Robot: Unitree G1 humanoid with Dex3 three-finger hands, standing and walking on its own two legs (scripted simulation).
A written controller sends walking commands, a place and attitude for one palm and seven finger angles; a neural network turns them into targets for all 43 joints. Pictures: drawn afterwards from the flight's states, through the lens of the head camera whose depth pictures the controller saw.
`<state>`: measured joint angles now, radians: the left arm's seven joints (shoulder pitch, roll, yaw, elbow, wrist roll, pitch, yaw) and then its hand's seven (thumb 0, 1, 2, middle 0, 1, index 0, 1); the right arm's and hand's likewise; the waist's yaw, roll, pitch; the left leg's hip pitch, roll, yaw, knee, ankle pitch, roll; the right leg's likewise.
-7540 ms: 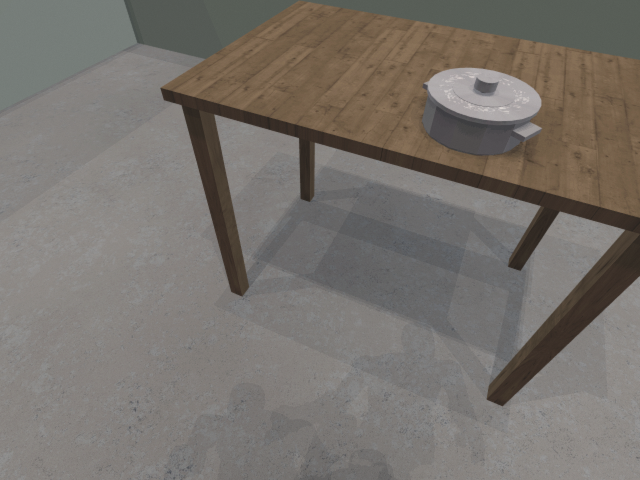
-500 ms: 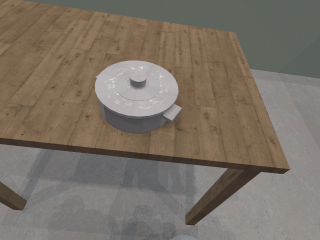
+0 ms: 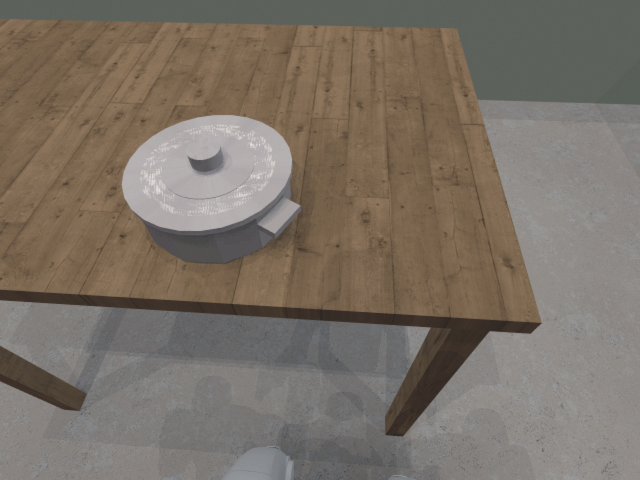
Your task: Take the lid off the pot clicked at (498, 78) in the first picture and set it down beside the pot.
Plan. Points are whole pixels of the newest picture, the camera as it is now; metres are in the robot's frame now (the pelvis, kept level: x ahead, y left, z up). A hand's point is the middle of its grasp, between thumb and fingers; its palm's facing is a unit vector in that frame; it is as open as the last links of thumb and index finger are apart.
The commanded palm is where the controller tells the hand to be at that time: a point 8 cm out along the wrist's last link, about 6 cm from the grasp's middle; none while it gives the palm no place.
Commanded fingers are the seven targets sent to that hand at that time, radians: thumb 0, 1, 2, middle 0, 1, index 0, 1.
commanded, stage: come to a stop and stand still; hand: left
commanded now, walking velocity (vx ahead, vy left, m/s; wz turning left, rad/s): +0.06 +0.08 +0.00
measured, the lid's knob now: (205, 154) +0.45 +0.17 +0.16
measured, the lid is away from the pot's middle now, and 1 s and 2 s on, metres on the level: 0.00 0.00 0.00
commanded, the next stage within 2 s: look again from close up in 0.70 s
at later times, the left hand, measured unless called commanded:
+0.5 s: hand out of the picture +0.00 +0.26 -0.17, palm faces +0.04 -0.98 -0.21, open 7.4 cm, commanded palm none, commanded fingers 0.00 0.90 0.90 -0.20 -0.30 -0.20 -0.30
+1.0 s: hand out of the picture -0.04 +0.24 -0.17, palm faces +0.01 -0.98 -0.21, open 7.4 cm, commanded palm none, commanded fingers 0.00 0.90 0.90 -0.20 -0.30 -0.20 -0.30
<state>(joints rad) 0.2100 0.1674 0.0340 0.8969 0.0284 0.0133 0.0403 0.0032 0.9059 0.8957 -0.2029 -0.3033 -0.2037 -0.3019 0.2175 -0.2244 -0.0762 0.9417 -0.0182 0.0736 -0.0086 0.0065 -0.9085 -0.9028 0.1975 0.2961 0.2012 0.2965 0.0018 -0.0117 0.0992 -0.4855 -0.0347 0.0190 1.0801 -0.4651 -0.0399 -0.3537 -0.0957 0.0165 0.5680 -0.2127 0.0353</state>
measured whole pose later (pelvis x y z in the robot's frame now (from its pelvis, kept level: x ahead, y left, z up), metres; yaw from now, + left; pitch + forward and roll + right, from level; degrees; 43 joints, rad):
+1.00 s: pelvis -0.04 +0.07 +0.00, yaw +0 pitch +1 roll -1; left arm 0.33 0.14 -0.02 1.04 0.01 0.00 0.04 0.00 0.91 0.90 -0.20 -0.30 -0.20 -0.30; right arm 0.33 -0.17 0.00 1.03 -0.02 0.01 -0.02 0.01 -0.91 -0.90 0.20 0.30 0.20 0.30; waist -0.01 0.03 0.00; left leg -0.30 -0.06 0.06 0.54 -0.25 0.09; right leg -0.22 0.01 -0.01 0.54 -0.34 -0.01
